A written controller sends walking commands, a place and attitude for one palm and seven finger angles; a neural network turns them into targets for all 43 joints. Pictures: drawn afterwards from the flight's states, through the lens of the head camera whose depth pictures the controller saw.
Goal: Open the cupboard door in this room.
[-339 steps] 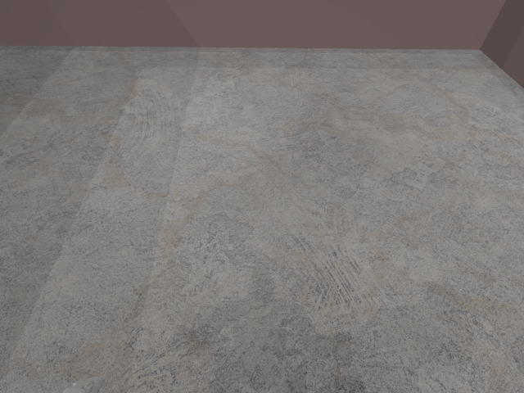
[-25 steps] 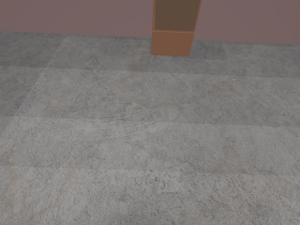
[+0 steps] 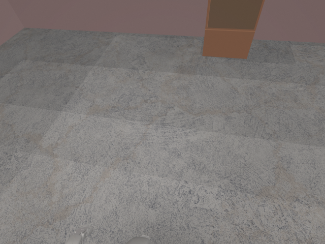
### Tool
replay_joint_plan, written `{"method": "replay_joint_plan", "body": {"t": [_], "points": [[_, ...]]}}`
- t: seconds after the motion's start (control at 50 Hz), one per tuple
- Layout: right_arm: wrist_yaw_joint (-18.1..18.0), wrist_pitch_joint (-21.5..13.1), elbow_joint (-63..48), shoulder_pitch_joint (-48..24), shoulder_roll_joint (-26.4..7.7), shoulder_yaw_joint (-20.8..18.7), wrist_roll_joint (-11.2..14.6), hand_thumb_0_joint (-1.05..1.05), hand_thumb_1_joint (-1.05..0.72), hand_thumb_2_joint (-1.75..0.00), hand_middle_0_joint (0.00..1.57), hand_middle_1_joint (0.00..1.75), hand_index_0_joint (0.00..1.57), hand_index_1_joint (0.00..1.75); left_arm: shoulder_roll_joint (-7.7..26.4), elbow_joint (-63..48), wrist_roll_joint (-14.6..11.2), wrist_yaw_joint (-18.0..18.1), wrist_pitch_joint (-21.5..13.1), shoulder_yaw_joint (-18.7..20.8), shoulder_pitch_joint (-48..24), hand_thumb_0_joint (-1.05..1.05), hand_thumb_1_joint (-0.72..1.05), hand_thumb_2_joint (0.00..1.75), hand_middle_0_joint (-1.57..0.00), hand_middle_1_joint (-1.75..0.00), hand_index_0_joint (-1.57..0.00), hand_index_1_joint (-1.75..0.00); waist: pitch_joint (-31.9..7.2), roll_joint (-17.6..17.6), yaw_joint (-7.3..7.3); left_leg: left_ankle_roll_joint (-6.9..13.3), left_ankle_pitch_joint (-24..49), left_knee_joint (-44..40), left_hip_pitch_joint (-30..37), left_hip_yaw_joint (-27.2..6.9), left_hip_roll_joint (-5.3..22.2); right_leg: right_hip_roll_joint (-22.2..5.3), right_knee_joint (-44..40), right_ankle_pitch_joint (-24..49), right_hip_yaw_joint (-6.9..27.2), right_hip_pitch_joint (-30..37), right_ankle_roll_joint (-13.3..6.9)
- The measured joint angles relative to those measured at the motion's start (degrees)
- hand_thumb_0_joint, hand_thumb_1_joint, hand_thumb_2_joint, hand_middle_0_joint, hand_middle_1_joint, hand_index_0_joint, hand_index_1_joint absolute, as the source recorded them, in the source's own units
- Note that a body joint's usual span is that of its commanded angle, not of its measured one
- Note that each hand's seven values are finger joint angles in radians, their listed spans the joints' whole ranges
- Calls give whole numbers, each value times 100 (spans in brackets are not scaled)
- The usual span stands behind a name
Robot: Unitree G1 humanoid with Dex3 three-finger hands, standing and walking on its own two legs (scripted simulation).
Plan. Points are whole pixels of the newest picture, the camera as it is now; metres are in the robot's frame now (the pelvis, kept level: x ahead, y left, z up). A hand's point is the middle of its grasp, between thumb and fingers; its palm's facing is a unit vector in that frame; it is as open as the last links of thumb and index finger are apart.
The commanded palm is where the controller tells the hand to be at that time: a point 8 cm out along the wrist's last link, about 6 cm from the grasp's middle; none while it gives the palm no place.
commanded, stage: turn or walk to find it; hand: left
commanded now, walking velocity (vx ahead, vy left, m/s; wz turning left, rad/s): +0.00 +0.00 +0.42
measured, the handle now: out of the picture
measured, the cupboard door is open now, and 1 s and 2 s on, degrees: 0 0 0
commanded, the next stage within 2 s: stand and wait in 0.14 s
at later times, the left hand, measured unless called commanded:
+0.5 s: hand out of the picture -0.07 +0.21 -0.18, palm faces +0.20 -0.96 -0.21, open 7.4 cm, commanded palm none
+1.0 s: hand out of the picture +0.01 +0.19 -0.17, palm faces +0.16 -0.97 -0.20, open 7.3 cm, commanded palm none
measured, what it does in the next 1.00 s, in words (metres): steps on the spot: left foot, then right foot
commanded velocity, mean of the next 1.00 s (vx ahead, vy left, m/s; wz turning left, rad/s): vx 0.00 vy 0.00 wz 0.00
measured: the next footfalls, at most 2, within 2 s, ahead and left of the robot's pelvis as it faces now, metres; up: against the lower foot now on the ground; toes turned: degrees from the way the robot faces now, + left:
left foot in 0.38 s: +0.02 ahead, +0.14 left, +0.00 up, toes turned +7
right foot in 0.72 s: +0.05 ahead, -0.11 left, +0.00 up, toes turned +0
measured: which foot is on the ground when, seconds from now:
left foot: up 0.00-0.36, down 0.38-1.00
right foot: down 0.00-0.38, up 0.40-0.70, down 0.72-1.00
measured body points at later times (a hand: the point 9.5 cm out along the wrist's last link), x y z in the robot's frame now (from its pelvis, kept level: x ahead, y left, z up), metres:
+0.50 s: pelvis +0.00 +0.03 +0.00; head +0.03 +0.06 +0.45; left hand -0.08 +0.27 -0.17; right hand +0.16 -0.17 -0.13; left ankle -0.03 +0.13 -0.74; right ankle -0.03 -0.11 -0.70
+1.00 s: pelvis +0.00 +0.00 +0.00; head +0.01 +0.00 +0.45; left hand +0.00 +0.24 -0.15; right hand +0.02 -0.23 -0.16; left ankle -0.03 +0.13 -0.74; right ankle +0.02 -0.11 -0.74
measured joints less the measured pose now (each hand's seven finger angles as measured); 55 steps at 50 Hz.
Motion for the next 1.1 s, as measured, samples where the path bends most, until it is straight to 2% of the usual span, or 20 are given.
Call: {"method": "replay_joint_plan", "body": {"t": [0.04,0.08,0.16,0.22,0.3,0.34,0.38,0.44,0.5,0.58,0.64,0.7,0.74,0.82,0.96,1.1], "points": [[27,27,9,-42,-65,-25,3,0,-91,-89,20,30,20,30,-36,64,-2,-2,8,-23,144,1,91,89,-20,-30,-21,-30,39,5,-7,-53,50,939,-226,176,99,-59,-131,38,-102,143,-6],[44,33,22,-63,-105,-33,11,0,-91,-90,20,30,20,30,-61,132,1,-1,14,-41,257,1,91,89,-20,-30,-21,-30,88,-3,-23,-124,191,1467,-315,284,231,-115,-217,55,-233,249,-9],[44,84,119,-121,-124,7,19,0,-91,-90,19,30,20,30,-102,222,14,2,-22,-59,480,1,91,89,-20,-30,-21,-30,172,-81,48,-234,171,1568,-173,388,453,-228,-244,10,-469,343,-12],[26,112,219,-250,-102,74,36,0,-91,-90,19,30,20,30,-111,302,42,6,-55,-75,668,1,91,89,-20,-30,-21,-30,232,-159,174,-240,-22,1040,116,473,545,-305,-204,-39,-592,354,14],[-5,62,287,-534,-9,186,84,0,-92,-90,19,30,20,30,-71,521,77,13,-55,-83,946,1,91,89,-20,-30,-21,-30,279,-267,366,-146,-148,-157,663,633,555,-353,-111,-101,-671,330,90],[-22,-13,278,-663,64,245,103,0,-92,-90,19,30,20,30,-22,680,70,23,-30,-76,1071,1,91,89,-20,-30,-21,-30,268,-322,431,-83,138,-932,1001,741,533,-356,-7,-164,-713,301,153],[-31,-147,265,-758,149,299,95,0,-91,-90,19,30,20,30,46,844,30,32,14,-63,1183,1,91,89,-20,-30,-21,-30,236,-389,472,40,780,-1752,1380,859,533,-366,254,-305,-737,216,238],[-69,-288,298,-887,384,388,94,0,-91,-90,19,30,20,30,176,1093,-14,73,143,-63,1184,1,91,89,-20,-30,-21,-30,256,-668,597,243,508,-1726,1506,1007,416,-441,1023,-911,-344,-40,376],[-135,-332,331,-911,523,451,89,0,-91,-89,20,30,20,30,168,1248,-28,57,225,-73,1078,1,91,89,-20,-30,-20,-30,195,-625,560,307,561,-1939,1649,957,408,-391,1636,-1088,-110,-268,451],[-125,-315,398,-847,619,463,89,0,-91,-89,20,30,20,30,115,1184,-27,3,210,-66,836,1,91,89,-20,-30,-20,-30,137,-509,483,324,766,-2190,1712,826,386,-428,1697,-937,-27,-437,534],[-106,-295,471,-737,646,433,78,0,-91,-89,20,30,20,30,67,1076,-18,-4,164,-68,657,1,91,89,-20,-30,-20,-30,87,-443,429,299,848,-2270,1702,770,363,-442,1368,-729,-15,-437,549],[-123,-301,535,-602,607,358,91,-1,-92,-89,20,30,20,30,23,998,-4,2,72,-86,560,1,91,89,-20,-30,-20,-30,15,-416,372,242,824,-2180,1637,774,328,-422,538,-131,-51,-203,548],[-117,-294,599,-500,561,332,113,-1,-92,-89,20,30,20,30,-5,1005,16,20,-13,-103,536,1,91,89,-20,-30,-20,-30,-30,-407,346,179,709,-1966,1553,803,315,-405,50,318,-42,-33,476],[-120,-230,740,-185,403,302,93,-1,-92,-89,20,30,20,30,-154,1074,12,-9,-60,-171,558,1,91,89,-20,-30,-20,-30,-171,-202,209,95,720,-2020,1610,718,437,-281,-8,225,-145,50,285],[-179,-320,1088,304,403,376,78,0,-92,-90,20,30,20,30,-130,1233,-46,-10,-27,-152,522,1,92,89,-20,-30,-20,-30,-161,-293,180,21,839,-2328,1790,812,592,-107,-355,413,-67,186,214],[-238,-219,1036,407,444,300,74,0,-91,-90,20,30,20,30,-120,1182,-39,-76,146,12,493,1,91,89,-20,-30,-21,-30,31,-307,148,-10,650,-1944,1574,1065,785,76,-132,429,189,-91,164]]}}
